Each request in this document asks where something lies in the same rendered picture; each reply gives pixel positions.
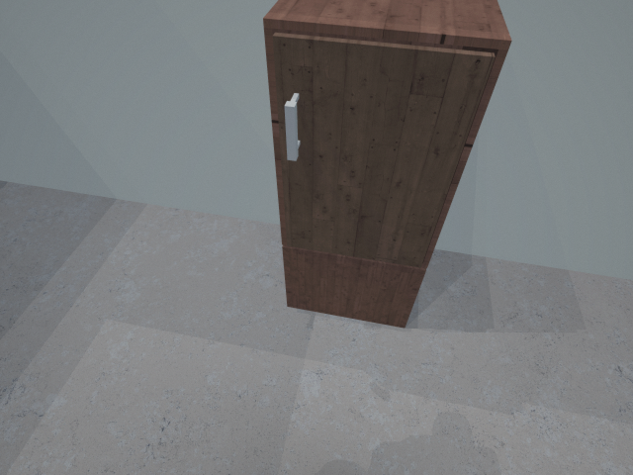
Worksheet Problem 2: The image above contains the handle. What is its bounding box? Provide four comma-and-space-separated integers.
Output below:
284, 93, 300, 161

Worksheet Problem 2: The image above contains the cupboard door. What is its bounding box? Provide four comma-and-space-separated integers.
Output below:
273, 33, 495, 268

